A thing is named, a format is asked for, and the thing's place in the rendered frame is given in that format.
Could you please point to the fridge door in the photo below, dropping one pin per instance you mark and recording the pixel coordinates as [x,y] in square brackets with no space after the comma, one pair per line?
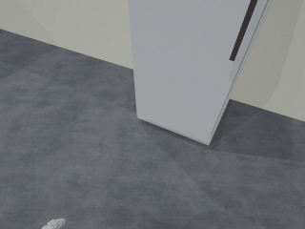
[181,53]

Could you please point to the robot left hand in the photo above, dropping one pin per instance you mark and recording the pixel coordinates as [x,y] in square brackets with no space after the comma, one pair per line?
[54,224]

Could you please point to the handle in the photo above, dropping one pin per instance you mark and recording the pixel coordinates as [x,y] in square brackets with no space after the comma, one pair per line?
[243,29]

